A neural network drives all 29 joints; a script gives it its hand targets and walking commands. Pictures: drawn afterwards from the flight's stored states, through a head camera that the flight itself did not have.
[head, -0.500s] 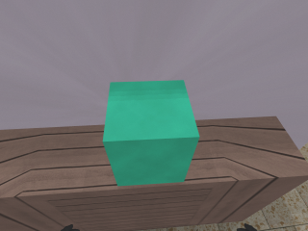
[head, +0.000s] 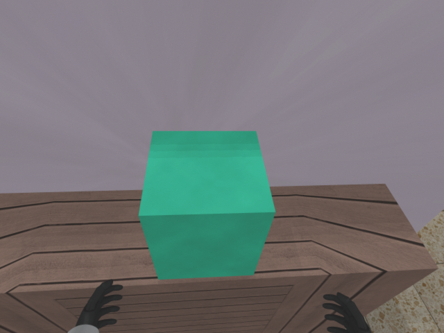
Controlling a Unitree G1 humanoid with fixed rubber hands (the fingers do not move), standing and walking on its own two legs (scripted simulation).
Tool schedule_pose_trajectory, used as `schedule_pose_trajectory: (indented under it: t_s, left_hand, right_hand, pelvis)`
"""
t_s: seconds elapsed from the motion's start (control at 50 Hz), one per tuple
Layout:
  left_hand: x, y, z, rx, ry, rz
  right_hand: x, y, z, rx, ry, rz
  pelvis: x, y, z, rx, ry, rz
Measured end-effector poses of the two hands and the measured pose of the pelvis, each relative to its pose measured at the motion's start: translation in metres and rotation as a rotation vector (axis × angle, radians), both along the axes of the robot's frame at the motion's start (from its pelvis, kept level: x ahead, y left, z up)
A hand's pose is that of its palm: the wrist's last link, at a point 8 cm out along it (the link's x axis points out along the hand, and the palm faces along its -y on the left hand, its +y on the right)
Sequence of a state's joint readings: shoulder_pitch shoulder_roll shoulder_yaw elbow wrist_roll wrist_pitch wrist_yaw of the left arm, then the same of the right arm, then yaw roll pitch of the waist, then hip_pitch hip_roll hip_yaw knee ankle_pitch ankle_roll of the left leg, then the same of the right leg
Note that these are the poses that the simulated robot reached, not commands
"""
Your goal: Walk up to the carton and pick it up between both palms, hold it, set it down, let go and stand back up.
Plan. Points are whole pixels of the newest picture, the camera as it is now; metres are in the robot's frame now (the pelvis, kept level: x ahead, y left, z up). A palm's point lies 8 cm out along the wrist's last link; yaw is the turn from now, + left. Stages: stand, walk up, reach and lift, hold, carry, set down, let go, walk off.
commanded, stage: reach and lift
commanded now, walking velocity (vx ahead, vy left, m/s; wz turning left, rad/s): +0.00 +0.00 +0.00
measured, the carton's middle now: (205, 207) +0.37 +0.06 +0.00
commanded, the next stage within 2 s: none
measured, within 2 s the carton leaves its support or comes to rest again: neither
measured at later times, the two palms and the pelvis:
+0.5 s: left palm (88, 314) +0.16 +0.24 -0.04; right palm (347, 317) +0.18 -0.21 -0.04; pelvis +0.02 -0.01 +0.00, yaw +1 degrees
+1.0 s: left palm (94, 315) +0.16 +0.22 -0.02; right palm (345, 311) +0.19 -0.19 -0.01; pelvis +0.00 -0.01 +0.00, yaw +0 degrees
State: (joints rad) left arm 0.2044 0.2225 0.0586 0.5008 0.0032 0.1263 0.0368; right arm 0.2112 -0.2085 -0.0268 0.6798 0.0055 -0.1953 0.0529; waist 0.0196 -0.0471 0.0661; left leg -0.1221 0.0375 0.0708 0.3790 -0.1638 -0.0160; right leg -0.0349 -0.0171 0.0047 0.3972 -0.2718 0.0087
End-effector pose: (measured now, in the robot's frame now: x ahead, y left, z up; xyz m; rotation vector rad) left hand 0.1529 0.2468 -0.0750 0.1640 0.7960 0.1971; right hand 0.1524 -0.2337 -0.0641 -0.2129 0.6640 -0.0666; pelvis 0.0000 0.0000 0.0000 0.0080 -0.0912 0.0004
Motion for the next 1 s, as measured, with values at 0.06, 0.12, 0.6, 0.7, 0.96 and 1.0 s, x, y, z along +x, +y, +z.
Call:
schedule_pose_trajectory:
  t_s: [0.06,0.12,0.6,0.7,0.96,1.0]
  left_hand:
    - [-0.001,0.0,0.002,0.003,-0.015,0.007]
    - [-0.002,0.0,0.005,-0.001,-0.038,0.017]
    - [0.01,-0.012,0.04,-0.045,-0.371,0.012]
    - [0.006,-0.015,0.045,-0.048,-0.418,0.027]
    - [-0.002,-0.024,0.054,-0.07,-0.498,0.054]
    - [0.004,-0.023,0.055,-0.073,-0.497,0.056]
  right_hand:
    - [0.005,0.01,-0.001,0.03,-0.019,0.005]
    - [0.01,0.018,-0.002,0.057,-0.033,0.008]
    - [0.029,0.031,0.029,0.158,-0.264,0.007]
    - [0.028,0.037,0.035,0.186,-0.307,0.021]
    - [0.029,0.038,0.051,0.201,-0.375,0.03]
    - [0.033,0.04,0.053,0.199,-0.373,0.032]
  pelvis:
    - [0.003,-0.002,0.001,0.002,0.006,-0.004]
    - [0.006,-0.003,0.002,0.003,0.012,-0.004]
    - [0.017,-0.011,0.003,0.001,0.009,0.01]
    - [0.014,-0.012,0.002,0.002,0.008,0.009]
    - [0.005,-0.013,0.001,0.002,0.009,0.002]
    - [0.004,-0.012,0.001,0.004,0.009,0.001]
